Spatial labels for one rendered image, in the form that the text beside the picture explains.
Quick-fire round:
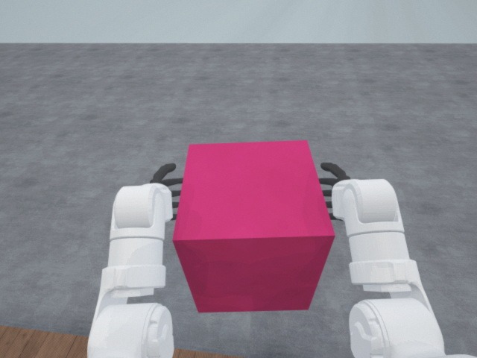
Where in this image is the right robot forearm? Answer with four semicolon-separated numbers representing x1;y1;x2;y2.
332;179;444;349

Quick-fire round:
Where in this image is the robot left upper arm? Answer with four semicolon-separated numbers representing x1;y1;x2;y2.
89;303;174;358

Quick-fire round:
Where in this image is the left robot forearm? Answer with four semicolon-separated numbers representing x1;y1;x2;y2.
87;183;173;358

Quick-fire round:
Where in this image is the left robot hand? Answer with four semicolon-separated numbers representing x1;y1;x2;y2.
150;163;183;221

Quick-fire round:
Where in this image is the right robot hand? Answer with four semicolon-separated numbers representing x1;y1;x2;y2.
318;163;350;221

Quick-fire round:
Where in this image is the carton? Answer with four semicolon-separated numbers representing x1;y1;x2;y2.
172;140;335;313

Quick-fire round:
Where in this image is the robot right upper arm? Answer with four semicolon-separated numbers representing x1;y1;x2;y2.
349;298;477;358

